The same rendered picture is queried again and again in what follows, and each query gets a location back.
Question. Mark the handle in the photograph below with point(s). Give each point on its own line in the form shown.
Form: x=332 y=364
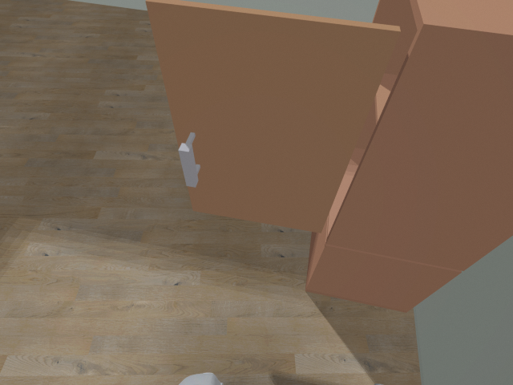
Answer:
x=189 y=166

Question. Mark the cupboard door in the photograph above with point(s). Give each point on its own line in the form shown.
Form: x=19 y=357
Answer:
x=277 y=102

